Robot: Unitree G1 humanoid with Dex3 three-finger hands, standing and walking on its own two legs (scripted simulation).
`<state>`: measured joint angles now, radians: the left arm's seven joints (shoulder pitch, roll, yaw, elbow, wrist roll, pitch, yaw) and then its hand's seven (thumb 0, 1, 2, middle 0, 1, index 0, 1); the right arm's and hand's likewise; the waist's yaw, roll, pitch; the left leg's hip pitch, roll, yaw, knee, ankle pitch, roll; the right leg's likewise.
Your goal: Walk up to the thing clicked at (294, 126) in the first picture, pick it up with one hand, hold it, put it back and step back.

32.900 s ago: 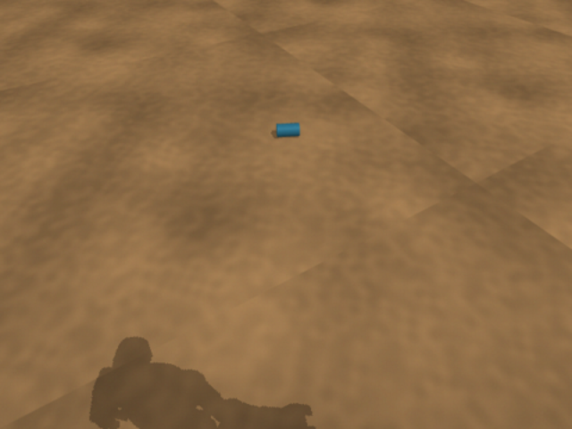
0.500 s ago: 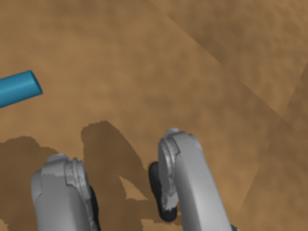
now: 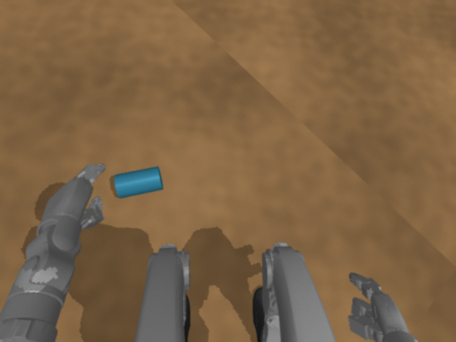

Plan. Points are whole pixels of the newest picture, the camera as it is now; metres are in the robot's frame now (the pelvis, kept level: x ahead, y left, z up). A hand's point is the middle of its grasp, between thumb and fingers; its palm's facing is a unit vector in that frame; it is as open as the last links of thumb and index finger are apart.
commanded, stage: home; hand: left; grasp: from above
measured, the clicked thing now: (139, 182) +0.55 +0.27 -0.46
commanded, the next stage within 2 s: none
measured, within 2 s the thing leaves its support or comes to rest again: neither
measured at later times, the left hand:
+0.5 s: hand (71, 254) +0.26 +0.19 +0.10, palm faces +0.09 -0.96 -0.25, open 7.4 cm
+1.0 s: hand (37, 293) +0.22 +0.19 +0.17, palm faces +0.13 -0.97 -0.19, open 7.4 cm
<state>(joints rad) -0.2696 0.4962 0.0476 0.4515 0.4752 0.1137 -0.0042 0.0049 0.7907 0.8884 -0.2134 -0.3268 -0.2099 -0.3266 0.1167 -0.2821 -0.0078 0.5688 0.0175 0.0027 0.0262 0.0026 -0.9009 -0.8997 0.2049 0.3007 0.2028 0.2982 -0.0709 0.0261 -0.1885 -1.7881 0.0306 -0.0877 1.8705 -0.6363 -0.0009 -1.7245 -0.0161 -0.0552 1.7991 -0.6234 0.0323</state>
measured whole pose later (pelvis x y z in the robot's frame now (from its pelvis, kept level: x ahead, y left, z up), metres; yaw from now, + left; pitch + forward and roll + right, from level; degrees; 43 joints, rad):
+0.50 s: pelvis +0.06 -0.01 +0.17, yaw +4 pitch +17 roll -3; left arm 0.29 0.25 0.06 0.04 -0.04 0.42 0.07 0.01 0.90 0.90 -0.20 -0.30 -0.20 -0.30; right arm 0.25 -0.21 0.05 0.55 0.04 -0.15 -0.15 0.01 -0.90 -0.90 0.21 0.30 0.21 0.30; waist -0.08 0.05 -0.18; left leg -0.98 0.04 -0.07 1.21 -0.53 -0.02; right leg -0.93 -0.01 -0.07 1.14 -0.51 0.01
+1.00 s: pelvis +0.08 -0.01 +0.21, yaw +5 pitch +10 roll -3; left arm 0.50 0.22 0.03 -0.13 -0.05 0.46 0.01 0.01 0.91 0.90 -0.20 -0.30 -0.20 -0.30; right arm 0.26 -0.22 0.04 0.52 0.00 -0.24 -0.18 0.01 -0.90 -0.90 0.21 0.30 0.21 0.30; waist -0.03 0.04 -0.15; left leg -0.71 0.03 -0.06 1.01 -0.48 -0.02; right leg -0.64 -0.02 -0.07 0.94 -0.47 0.02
